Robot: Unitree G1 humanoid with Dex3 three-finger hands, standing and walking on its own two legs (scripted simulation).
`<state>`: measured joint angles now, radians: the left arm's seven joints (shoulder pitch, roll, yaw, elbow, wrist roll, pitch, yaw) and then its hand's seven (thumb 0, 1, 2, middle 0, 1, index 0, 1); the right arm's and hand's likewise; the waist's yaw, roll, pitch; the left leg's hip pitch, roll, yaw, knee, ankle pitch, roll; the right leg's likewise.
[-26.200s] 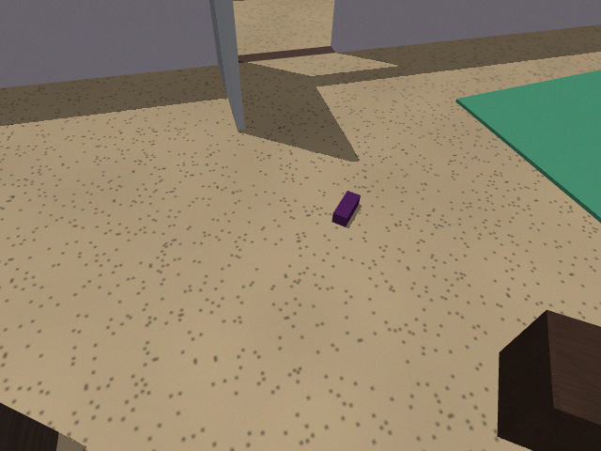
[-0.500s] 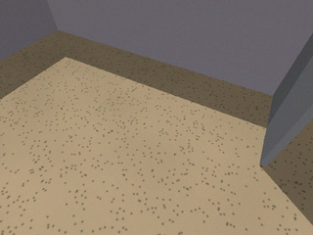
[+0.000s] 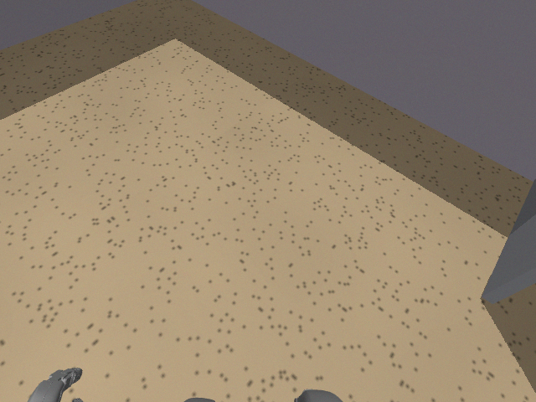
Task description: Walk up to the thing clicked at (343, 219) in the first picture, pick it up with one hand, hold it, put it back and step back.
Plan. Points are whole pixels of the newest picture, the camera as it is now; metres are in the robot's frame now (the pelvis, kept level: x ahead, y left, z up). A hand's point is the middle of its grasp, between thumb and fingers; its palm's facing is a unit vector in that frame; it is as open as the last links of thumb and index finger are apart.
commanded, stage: walk up
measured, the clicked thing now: out of the picture -0.27 -0.72 -0.74
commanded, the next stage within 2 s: stand in 0.90 s
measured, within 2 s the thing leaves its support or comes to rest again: neither
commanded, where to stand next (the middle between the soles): +0.05 -0.01 m, yaw +8 degrees
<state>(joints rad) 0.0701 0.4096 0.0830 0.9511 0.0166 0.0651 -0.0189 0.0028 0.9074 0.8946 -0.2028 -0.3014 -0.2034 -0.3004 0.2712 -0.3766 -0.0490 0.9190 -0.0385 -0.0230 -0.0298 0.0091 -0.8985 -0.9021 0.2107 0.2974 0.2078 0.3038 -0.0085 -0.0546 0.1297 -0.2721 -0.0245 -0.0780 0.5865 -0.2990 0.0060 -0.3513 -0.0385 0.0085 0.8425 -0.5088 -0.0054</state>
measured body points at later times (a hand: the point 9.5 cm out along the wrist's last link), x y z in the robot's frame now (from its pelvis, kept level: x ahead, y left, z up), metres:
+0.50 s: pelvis +0.01 -0.02 +0.00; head +0.03 +0.00 +0.45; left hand +0.05 +0.30 -0.13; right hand +0.16 -0.30 -0.11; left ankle +0.00 +0.11 -0.73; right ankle +0.00 -0.15 -0.73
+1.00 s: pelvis +0.01 -0.02 +0.02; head +0.02 -0.02 +0.47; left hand +0.05 +0.29 -0.11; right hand +0.15 -0.31 -0.11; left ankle +0.00 +0.11 -0.73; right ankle +0.00 -0.15 -0.73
